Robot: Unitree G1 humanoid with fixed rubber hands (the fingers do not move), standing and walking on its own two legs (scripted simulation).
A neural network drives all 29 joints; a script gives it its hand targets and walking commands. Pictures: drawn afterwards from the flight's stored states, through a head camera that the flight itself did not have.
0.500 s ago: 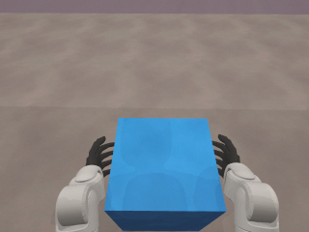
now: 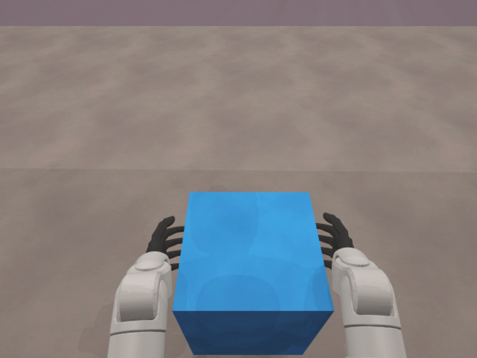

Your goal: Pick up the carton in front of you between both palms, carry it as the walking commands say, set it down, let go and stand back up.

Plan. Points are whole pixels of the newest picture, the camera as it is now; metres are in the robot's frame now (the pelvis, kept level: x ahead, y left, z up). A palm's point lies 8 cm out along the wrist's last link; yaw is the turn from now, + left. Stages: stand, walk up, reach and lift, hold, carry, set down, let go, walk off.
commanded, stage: carry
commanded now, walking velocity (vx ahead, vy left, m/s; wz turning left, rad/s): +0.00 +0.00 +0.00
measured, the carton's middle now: (248, 277) +0.27 +0.00 -0.03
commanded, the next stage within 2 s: hold in 0.50 s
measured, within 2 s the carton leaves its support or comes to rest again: neither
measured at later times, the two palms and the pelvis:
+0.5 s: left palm (162, 261) +0.27 +0.15 +0.04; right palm (340, 257) +0.27 -0.15 +0.04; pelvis -0.02 +0.00 +0.00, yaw +0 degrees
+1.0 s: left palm (160, 274) +0.24 +0.14 +0.05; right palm (352, 277) +0.23 -0.16 +0.05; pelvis -0.06 +0.00 +0.00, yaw -2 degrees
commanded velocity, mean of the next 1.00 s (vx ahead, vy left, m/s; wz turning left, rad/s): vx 0.00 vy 0.00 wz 0.00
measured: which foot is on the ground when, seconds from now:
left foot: down 0.00-1.00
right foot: down 0.00-1.00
